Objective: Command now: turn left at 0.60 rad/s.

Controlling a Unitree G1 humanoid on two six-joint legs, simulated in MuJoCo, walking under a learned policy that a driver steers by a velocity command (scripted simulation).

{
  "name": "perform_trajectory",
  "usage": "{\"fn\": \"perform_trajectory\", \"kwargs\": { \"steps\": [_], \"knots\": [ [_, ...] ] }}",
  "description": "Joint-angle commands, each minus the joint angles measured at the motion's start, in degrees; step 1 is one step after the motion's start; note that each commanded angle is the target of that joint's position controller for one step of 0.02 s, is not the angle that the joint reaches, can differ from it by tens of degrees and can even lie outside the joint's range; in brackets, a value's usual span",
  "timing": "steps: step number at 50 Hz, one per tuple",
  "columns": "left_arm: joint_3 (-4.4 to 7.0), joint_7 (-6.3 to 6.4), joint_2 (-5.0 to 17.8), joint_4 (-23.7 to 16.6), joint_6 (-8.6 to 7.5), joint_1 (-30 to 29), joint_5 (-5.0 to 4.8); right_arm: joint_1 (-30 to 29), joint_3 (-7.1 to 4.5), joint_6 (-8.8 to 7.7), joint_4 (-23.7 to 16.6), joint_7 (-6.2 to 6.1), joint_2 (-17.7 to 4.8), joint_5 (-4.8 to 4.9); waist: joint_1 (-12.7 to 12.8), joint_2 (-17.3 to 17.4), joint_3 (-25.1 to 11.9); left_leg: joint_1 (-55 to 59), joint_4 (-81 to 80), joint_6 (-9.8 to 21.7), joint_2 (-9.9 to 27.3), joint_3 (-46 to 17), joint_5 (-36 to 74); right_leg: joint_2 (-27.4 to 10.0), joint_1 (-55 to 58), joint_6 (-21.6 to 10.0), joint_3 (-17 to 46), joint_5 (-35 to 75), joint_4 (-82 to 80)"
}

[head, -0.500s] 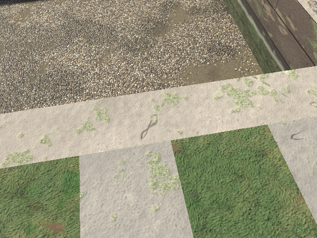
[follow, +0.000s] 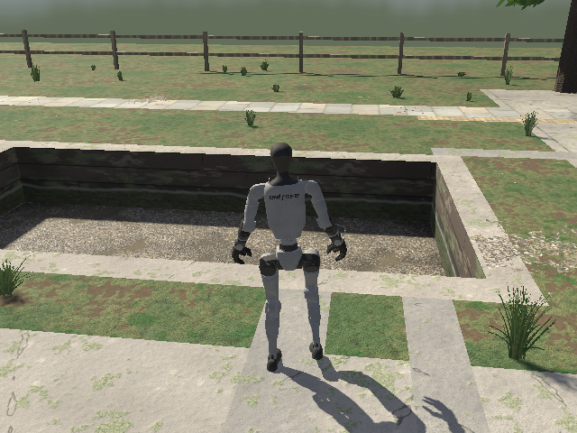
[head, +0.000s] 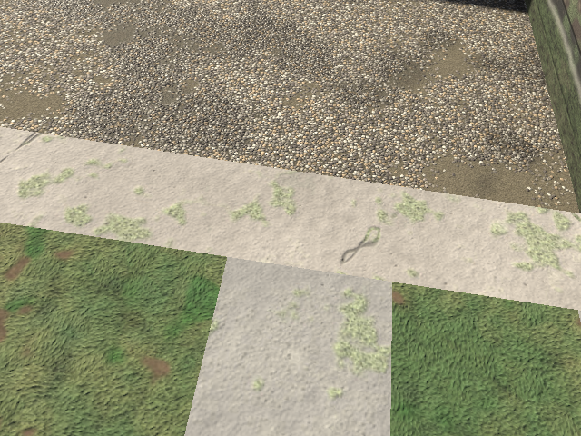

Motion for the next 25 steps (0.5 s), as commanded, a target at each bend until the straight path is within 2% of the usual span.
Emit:
{"fn": "perform_trajectory", "kwargs": {
  "steps": [1, 5, 8, 10, 11, 12, 13, 14, 15, 16, 17, 18, 20, 21, 22, 23, 24, 25],
  "knots": [
    [0.28, -0.35, 2.77, -4.68, -1.19, -3.47, -0.18, -0.93, -2.97, -0.40, -4.02, -0.72, -10.16, 0.18, -0.60, 10.26, -6.94, 10.87, -5.12, 9.71, 12.37, -15.03, 15.73, 0.00, -2.70, 0.71, 1.91, 0.51, -7.97],
    [0.25, -1.23, 3.27, -4.79, -1.81, -3.29, -0.63, -1.89, -3.44, 0.24, -4.59, -0.20, -11.11, 0.12, -1.04, 11.18, -6.77, 7.66, -4.16, 10.51, 12.18, -19.84, 15.19, 1.38, 3.93, 0.15, 2.35, -2.28, -15.86],
    [0.33, -1.98, 3.77, -4.31, -2.39, -1.14, -0.88, -3.48, -3.26, 0.62, -4.89, 0.23, -10.51, 0.41, -0.72, 11.64, -8.07, 8.45, -2.07, 10.04, 11.89, -22.26, 19.70, 1.42, 8.26, -0.76, 1.96, -2.29, -21.78],
    [0.26, -2.54, 3.22, -3.61, -2.85, 1.36, -0.69, -5.03, -2.81, 0.89, -4.88, 0.14, -9.50, 1.05, 1.05, 11.10, -8.70, 7.36, 0.24, 8.00, 10.03, -21.81, 19.90, 1.13, 14.46, -2.10, 0.78, 4.82, -32.08],
    [0.31, -2.60, 3.37, -3.28, -3.03, 2.41, -0.16, -4.63, -2.48, 0.90, -4.64, -0.03, -8.55, 1.27, 1.68, 9.81, -8.59, 4.81, 1.36, 5.68, 8.18, -20.68, 14.95, -0.36, 19.49, -3.33, 1.08, 12.74, -38.33],
    [0.67, -2.37, 6.08, -3.91, -3.01, 2.76, 0.92, -1.98, -1.77, 0.71, -4.32, -0.08, -6.12, 0.28, 0.25, 2.68, -9.71, 0.04, 7.53, 2.23, 4.20, -16.16, 3.17, -8.68, 25.31, -6.20, 8.55, 19.90, -40.08],
    [1.22, -2.25, 10.11, -4.02, -2.58, 0.76, 1.90, 0.39, -1.74, 0.24, -4.64, -0.13, -5.59, 0.14, -2.84, -10.87, -6.56, -9.25, 14.90, -1.50, -5.13, -6.49, -16.77, -17.54, 25.86, -14.61, 19.69, 31.35, -40.75],
    [0.49, -2.21, 6.80, -4.42, -2.93, 0.95, 2.19, -1.10, -2.89, -0.20, -4.34, -0.42, -9.56, -0.78, -0.34, -11.07, -6.51, -10.40, 26.35, -4.63, -3.53, -5.34, -26.00, -23.09, 22.23, -21.73, 25.32, 30.94, -41.89],
    [0.14, -2.01, 6.07, -4.64, -3.10, -0.03, 1.52, -1.37, -3.94, -0.22, -3.57, -0.44, -11.96, -0.15, -0.27, -7.80, -5.25, -11.59, 33.94, -5.72, -2.74, -5.37, -24.05, -21.47, 21.64, -21.83, 22.68, 28.41, -41.80],
    [0.00, -1.72, 5.56, -4.55, -3.05, -1.37, 0.79, -1.04, -4.02, 0.13, -2.37, -0.56, -11.01, 0.11, -0.87, -5.65, -4.63, -12.31, 36.80, -6.67, -2.45, -5.35, -21.14, -18.18, 21.75, -19.40, 18.70, 25.08, -41.11],
    [-0.40, -1.59, 4.60, -4.50, -3.07, -2.24, -0.01, -0.79, -3.77, 0.61, -1.76, -0.71, -9.58, 0.00, -0.88, -5.36, -3.84, -13.25, 37.55, -7.50, -2.12, -5.80, -18.75, -16.18, 22.39, -17.68, 16.06, 23.93, -40.51],
    [-0.97, -1.46, 3.49, -4.21, -3.03, -2.44, -0.22, -0.69, -3.24, 0.91, -1.27, -0.66, -7.68, 0.06, -0.86, -5.23, -3.71, -12.50, 36.86, -8.13, -1.86, -5.77, -16.93, -14.81, 22.49, -17.08, 13.88, 25.79, -40.00],
    [-1.37, -1.43, 2.68, -3.45, -2.54, -1.77, 0.03, -1.45, -2.07, 0.87, -1.27, -0.39, -4.56, 0.26, -0.46, -6.64, -4.24, -9.57, 28.93, -8.93, -0.65, -2.06, -15.12, -11.97, 23.47, -16.41, 9.67, 27.48, -39.58],
    [-1.54, -1.38, 2.34, -2.97, -2.28, -0.72, 0.10, -2.00, -1.28, 0.70, -1.32, -0.21, -3.03, 0.11, 0.21, -7.32, -5.97, -7.03, 22.43, -9.01, 1.07, 0.46, -13.93, -10.94, 24.58, -15.78, 8.56, 21.56, -40.27],
    [-1.39, -1.33, 3.05, -2.56, -1.89, 0.49, -0.03, -3.50, -0.60, 0.49, -1.53, 0.02, -1.81, 0.13, 1.62, -8.62, -5.90, -4.25, 16.51, -8.81, 1.64, 2.76, -13.34, -10.01, 23.98, -15.50, 8.39, 12.93, -41.54],
    [-0.85, -1.26, 5.11, -2.11, -1.41, 2.33, -0.25, -4.85, -0.55, 0.26, -1.75, 0.23, -2.27, 0.49, 3.12, -10.05, -4.81, -2.85, 12.60, -8.48, 1.01, 4.78, -14.03, -10.13, 23.07, -15.91, 9.64, 4.99, -42.71],
    [-0.37, -1.21, 7.16, -1.77, -1.00, 3.89, -0.51, -4.91, -0.87, -0.04, -1.57, 0.37, -3.67, 0.84, 3.71, -10.56, -3.84, -1.57, 9.28, -7.84, 0.24, 6.35, -13.83, -10.93, 22.23, -16.38, 11.49, -0.73, -43.48],
    [-0.25, -1.15, 8.01, -1.64, -0.73, 4.42, -0.90, -3.66, -1.10, -0.49, -0.85, 0.51, -4.46, 1.04, 3.10, -9.87, -2.98, 0.85, 4.15, -6.60, -0.11, 7.30, -10.68, -11.32, 20.80, -16.36, 12.62, -5.06, -43.82]
  ]
}}
Keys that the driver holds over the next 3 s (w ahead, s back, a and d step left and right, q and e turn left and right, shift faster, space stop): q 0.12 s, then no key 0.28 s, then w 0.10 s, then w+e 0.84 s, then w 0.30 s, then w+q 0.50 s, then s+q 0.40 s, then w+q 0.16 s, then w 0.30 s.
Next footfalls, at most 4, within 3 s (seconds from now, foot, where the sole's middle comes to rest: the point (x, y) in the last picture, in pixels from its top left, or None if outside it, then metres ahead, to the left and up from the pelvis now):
0.24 right None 0.06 -0.14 -0.78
0.56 left None -0.01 0.11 -0.78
0.98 right None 0.32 -0.16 -0.78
1.50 left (290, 350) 0.66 -0.03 -0.78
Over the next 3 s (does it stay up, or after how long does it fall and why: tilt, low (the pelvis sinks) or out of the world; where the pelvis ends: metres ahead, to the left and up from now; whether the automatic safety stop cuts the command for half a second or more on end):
stays up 0.76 -0.24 0.00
